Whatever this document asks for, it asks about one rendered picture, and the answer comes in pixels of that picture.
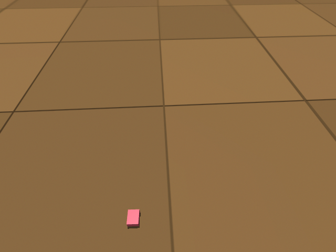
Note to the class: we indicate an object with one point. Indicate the small box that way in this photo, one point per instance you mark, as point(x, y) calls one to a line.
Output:
point(133, 217)

